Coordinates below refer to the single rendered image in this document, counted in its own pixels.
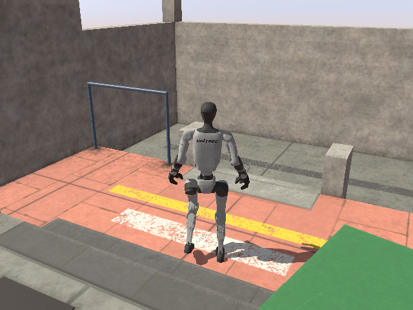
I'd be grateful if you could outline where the right robot foot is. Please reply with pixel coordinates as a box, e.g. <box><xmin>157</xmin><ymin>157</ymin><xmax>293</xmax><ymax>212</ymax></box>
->
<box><xmin>216</xmin><ymin>247</ymin><xmax>225</xmax><ymax>263</ymax></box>

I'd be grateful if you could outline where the left robot foot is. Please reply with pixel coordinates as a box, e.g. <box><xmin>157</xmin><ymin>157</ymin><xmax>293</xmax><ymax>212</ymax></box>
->
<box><xmin>184</xmin><ymin>242</ymin><xmax>194</xmax><ymax>254</ymax></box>

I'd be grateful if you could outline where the right robot hand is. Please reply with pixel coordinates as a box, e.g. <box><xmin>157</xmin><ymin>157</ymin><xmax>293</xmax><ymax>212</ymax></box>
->
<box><xmin>235</xmin><ymin>175</ymin><xmax>250</xmax><ymax>190</ymax></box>

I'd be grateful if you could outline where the robot left forearm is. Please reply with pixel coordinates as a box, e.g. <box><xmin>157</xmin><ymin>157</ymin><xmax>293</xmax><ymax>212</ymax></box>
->
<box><xmin>170</xmin><ymin>155</ymin><xmax>182</xmax><ymax>176</ymax></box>

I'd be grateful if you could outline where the left robot hand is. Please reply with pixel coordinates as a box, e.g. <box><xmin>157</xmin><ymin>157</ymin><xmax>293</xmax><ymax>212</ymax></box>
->
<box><xmin>168</xmin><ymin>173</ymin><xmax>183</xmax><ymax>185</ymax></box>

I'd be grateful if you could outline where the robot right upper arm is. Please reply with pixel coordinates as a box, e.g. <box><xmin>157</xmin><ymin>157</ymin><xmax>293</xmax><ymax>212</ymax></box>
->
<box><xmin>221</xmin><ymin>130</ymin><xmax>240</xmax><ymax>166</ymax></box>

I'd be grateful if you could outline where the robot foot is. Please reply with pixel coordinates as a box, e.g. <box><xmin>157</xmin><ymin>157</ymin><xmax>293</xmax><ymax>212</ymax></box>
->
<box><xmin>216</xmin><ymin>247</ymin><xmax>225</xmax><ymax>263</ymax></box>
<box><xmin>184</xmin><ymin>242</ymin><xmax>194</xmax><ymax>254</ymax></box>

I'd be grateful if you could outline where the robot right forearm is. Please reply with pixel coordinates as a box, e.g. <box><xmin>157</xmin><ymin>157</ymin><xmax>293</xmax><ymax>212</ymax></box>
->
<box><xmin>234</xmin><ymin>156</ymin><xmax>247</xmax><ymax>179</ymax></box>

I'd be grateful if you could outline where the robot left upper arm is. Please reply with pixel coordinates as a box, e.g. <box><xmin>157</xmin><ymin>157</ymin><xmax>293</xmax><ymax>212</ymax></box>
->
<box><xmin>176</xmin><ymin>130</ymin><xmax>194</xmax><ymax>165</ymax></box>

